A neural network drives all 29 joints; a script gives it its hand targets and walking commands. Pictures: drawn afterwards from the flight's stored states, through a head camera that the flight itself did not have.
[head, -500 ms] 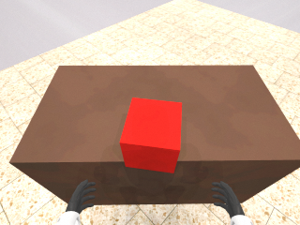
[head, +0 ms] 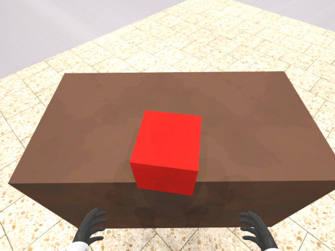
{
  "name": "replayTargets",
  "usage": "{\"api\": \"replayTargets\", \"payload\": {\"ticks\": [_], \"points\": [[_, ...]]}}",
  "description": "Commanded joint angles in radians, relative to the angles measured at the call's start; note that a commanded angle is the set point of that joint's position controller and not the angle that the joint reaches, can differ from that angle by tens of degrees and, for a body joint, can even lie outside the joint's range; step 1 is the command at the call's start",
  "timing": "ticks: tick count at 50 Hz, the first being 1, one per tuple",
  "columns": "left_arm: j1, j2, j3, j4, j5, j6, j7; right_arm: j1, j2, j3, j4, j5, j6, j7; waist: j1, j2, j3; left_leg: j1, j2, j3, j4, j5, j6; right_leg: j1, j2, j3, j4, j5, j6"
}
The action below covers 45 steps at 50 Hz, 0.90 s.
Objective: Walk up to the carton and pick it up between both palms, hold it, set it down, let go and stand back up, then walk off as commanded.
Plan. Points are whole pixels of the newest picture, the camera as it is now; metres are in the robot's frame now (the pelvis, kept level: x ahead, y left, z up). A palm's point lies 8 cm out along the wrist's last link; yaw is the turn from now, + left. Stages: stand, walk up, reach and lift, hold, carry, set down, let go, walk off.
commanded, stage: let go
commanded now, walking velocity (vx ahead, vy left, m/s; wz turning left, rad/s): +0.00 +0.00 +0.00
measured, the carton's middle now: (168, 153) +0.38 +0.02 -0.06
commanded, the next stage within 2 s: stand in 0.32 s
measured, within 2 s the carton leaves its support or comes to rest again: neither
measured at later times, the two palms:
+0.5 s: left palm out of the picture +0.12 +0.26 -0.10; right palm out of the picture +0.11 -0.24 -0.11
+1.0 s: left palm out of the picture -0.02 +0.30 -0.13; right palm out of the picture +0.02 -0.24 -0.13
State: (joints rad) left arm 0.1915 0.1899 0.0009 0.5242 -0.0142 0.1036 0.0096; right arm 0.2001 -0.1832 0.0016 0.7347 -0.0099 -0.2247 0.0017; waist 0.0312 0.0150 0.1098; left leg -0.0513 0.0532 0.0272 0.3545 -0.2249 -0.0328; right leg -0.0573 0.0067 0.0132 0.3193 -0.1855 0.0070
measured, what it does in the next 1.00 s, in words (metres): shifts its weight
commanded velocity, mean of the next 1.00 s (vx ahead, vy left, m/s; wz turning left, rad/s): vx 0.00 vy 0.00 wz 0.00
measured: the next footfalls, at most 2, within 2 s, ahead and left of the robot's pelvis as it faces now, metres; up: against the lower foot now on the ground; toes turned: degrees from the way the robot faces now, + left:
left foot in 1.68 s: -0.25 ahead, +0.08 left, +0.00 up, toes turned +3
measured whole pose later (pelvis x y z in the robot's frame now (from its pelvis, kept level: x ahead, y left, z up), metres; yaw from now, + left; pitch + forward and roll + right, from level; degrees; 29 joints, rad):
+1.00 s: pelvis -0.04 +0.03 -0.01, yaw +1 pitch -5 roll +1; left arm 0.32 0.28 0.02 0.93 0.02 0.01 0.01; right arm 0.27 -0.29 -0.01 0.92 -0.02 0.01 0.00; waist 0.01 -0.01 0.05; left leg -0.16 -0.02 0.04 0.48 -0.22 0.02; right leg -0.20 -0.06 0.03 0.52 -0.22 0.03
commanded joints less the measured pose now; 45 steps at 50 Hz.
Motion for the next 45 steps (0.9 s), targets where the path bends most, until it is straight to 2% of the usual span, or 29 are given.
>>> {"api": "replayTargets", "payload": {"ticks": [1,5,6,7,9,11,16,17,18,19,23,24,26,27,28,29,31,32,34,35,36,37,39,42,44,45], "points": [[-0.108,0.152,0.054,-0.173,0.007,-0.036,0.010,-0.068,-0.114,-0.041,-0.143,0.001,-0.050,-0.006,0.000,-0.017,-0.153,0.038,-0.077,0.045,-0.017,0.265,-0.013,-0.007,0.021,-0.009,-0.045,0.225,-0.015],[-0.104,0.155,0.057,-0.207,0.001,-0.040,0.009,-0.059,-0.109,-0.046,-0.157,0.008,-0.062,-0.009,-0.008,-0.009,-0.170,0.046,-0.073,0.040,-0.004,0.301,-0.011,-0.001,0.020,-0.009,-0.032,0.259,-0.011],[-0.096,0.165,0.064,-0.220,-0.010,-0.053,0.005,-0.047,-0.095,-0.032,-0.198,0.014,-0.072,-0.013,-0.008,-0.027,-0.184,0.042,-0.077,0.043,0.007,0.311,-0.007,0.010,0.019,-0.006,-0.030,0.276,-0.008],[-0.104,0.157,0.057,-0.205,-0.006,-0.045,0.006,-0.053,-0.110,-0.039,-0.163,0.012,-0.066,-0.010,-0.017,-0.020,-0.169,0.049,-0.073,0.039,0.004,0.307,-0.008,-0.009,0.021,-0.011,-0.026,0.265,-0.009],[-0.105,0.163,0.061,-0.207,-0.009,-0.049,0.006,-0.054,-0.091,-0.033,-0.183,0.011,-0.075,-0.011,-0.012,-0.008,-0.175,0.040,-0.074,0.046,0.014,0.310,-0.010,-0.006,0.019,-0.007,-0.025,0.256,-0.012],[-0.099,0.150,0.050,-0.162,-0.003,-0.035,0.008,-0.069,-0.106,-0.039,-0.138,0.010,-0.068,-0.007,-0.017,0.005,-0.151,0.040,-0.070,0.043,0.011,0.293,-0.011,-0.035,0.023,-0.011,-0.023,0.215,-0.016],[-0.110,0.152,0.056,-0.190,-0.005,-0.033,0.012,-0.085,-0.106,-0.051,-0.148,0.007,-0.076,-0.005,-0.013,0.001,-0.181,0.033,-0.064,0.048,0.019,0.305,-0.013,-0.024,0.022,-0.015,-0.004,0.220,-0.017],[0.086,0.241,0.116,0.003,0.056,-0.094,0.019,-0.002,-0.283,-0.081,-0.038,-0.016,0.052,-0.027,0.022,-0.002,-0.281,-0.095,0.035,-0.033,0.097,0.384,0.037,0.000,-0.077,0.014,0.115,0.293,-0.029],[0.065,0.240,0.108,-0.001,0.063,-0.108,0.016,0.004,-0.273,-0.088,-0.068,-0.011,0.094,-0.029,-0.004,-0.011,-0.316,-0.076,0.029,-0.039,0.085,0.342,0.044,0.036,-0.080,0.020,0.117,0.278,-0.020],[0.048,0.230,0.101,0.023,0.061,-0.119,0.011,-0.015,-0.270,-0.088,-0.068,-0.010,0.114,-0.027,-0.002,0.008,-0.293,-0.066,0.042,-0.053,0.089,0.333,0.049,-0.001,-0.076,0.029,0.121,0.272,-0.029],[0.025,0.230,0.091,0.078,0.046,-0.133,0.009,-0.005,-0.252,-0.077,-0.046,-0.011,0.152,-0.022,-0.018,-0.016,-0.202,-0.114,0.032,-0.051,0.075,0.225,0.048,-0.062,-0.074,0.031,0.114,0.222,-0.025],[0.025,0.224,0.085,0.095,0.044,-0.133,0.008,-0.003,-0.258,-0.080,-0.038,-0.012,0.153,-0.019,-0.014,0.023,-0.158,-0.129,0.031,-0.055,0.064,0.197,0.052,-0.091,-0.079,0.040,0.094,0.171,-0.022],[0.015,0.238,0.087,0.117,0.046,-0.137,0.007,-0.011,-0.259,-0.083,-0.028,-0.014,0.161,-0.015,-0.025,-0.030,-0.090,-0.145,0.029,-0.068,0.053,0.158,0.055,-0.139,-0.076,0.036,0.083,0.138,-0.021],[0.000,0.225,0.084,0.127,0.045,-0.142,0.007,-0.016,-0.259,-0.086,-0.017,-0.014,0.161,-0.014,-0.028,-0.023,-0.083,-0.143,0.031,-0.076,0.048,0.173,0.056,-0.140,-0.078,0.036,0.079,0.136,-0.020],[0.024,0.236,0.088,0.142,0.041,-0.142,0.006,-0.003,-0.270,-0.087,-0.008,-0.014,0.161,-0.011,-0.015,-0.008,-0.097,-0.143,0.027,-0.077,0.041,0.158,0.058,-0.125,-0.075,0.031,0.074,0.101,-0.021],[0.040,0.241,0.086,0.156,0.040,-0.144,0.008,-0.001,-0.267,-0.086,-0.003,-0.015,0.158,-0.010,-0.014,-0.004,-0.065,-0.160,0.027,-0.085,0.041,0.171,0.061,-0.129,-0.080,0.039,0.069,0.122,-0.020],[0.016,0.262,0.090,0.171,0.042,-0.150,0.009,0.008,-0.282,-0.096,0.013,-0.013,0.161,-0.007,-0.030,-0.006,-0.056,-0.144,0.030,-0.089,0.023,0.162,0.061,-0.138,-0.089,0.043,0.067,0.107,-0.026],[0.034,0.262,0.088,0.190,0.039,-0.149,0.011,0.005,-0.291,-0.096,0.021,-0.015,0.161,-0.007,-0.024,0.013,-0.063,-0.152,0.030,-0.088,0.028,0.155,0.063,-0.120,-0.090,0.048,0.064,0.112,-0.024],[0.055,0.253,0.079,0.215,0.037,-0.150,0.014,0.023,-0.278,-0.091,0.037,-0.011,0.163,-0.006,-0.028,0.017,-0.052,-0.143,0.030,-0.095,0.011,0.142,0.060,-0.117,-0.093,0.053,0.053,0.093,-0.025],[0.062,0.267,0.080,0.227,0.034,-0.153,0.012,0.046,-0.289,-0.093,0.050,-0.009,0.165,-0.010,-0.030,-0.014,-0.051,-0.131,0.029,-0.099,0.004,0.150,0.061,-0.125,-0.093,0.051,0.051,0.086,-0.024],[0.077,0.269,0.081,0.238,0.032,-0.150,0.015,0.027,-0.290,-0.092,0.047,-0.011,0.166,-0.009,-0.017,-0.027,-0.057,-0.128,0.035,-0.105,-0.001,0.133,0.062,-0.117,-0.088,0.043,0.047,0.077,-0.021],[0.065,0.277,0.077,0.248,0.037,-0.152,0.014,0.031,-0.298,-0.090,0.055,-0.005,0.170,-0.011,-0.027,-0.007,-0.046,-0.125,0.033,-0.099,0.003,0.149,0.055,-0.130,-0.093,0.048,0.041,0.087,-0.020],[0.096,0.268,0.073,0.283,0.030,-0.144,0.016,0.062,-0.301,-0.086,0.080,-0.005,0.169,-0.011,-0.026,0.006,-0.048,-0.152,0.032,-0.105,-0.018,0.106,0.059,-0.094,-0.098,0.059,0.039,0.067,-0.018],[0.098,0.277,0.063,0.303,0.025,-0.147,0.016,0.051,-0.316,-0.083,0.100,-0.006,0.176,-0.013,-0.019,-0.021,-0.025,-0.166,0.041,-0.121,-0.047,0.011,0.058,-0.106,-0.099,0.057,0.027,0.023,-0.013],[0.082,0.297,0.064,0.308,0.025,-0.145,0.018,0.057,-0.308,-0.077,0.106,0.000,0.176,-0.010,-0.036,-0.008,-0.004,-0.169,0.036,-0.131,-0.066,-0.040,0.055,-0.134,-0.098,0.062,0.029,0.011,-0.016],[0.106,0.296,0.061,0.321,0.023,-0.145,0.018,0.059,-0.304,-0.072,0.112,-0.002,0.180,-0.009,-0.024,-0.005,0.003,-0.189,0.038,-0.132,-0.073,-0.056,0.055,-0.123,-0.098,0.061,0.028,0.001,-0.013]]}}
